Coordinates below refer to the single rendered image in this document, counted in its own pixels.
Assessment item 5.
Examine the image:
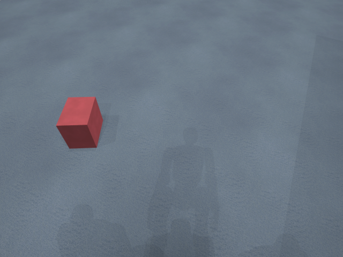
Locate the carton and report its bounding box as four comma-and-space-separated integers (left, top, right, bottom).
56, 97, 103, 149

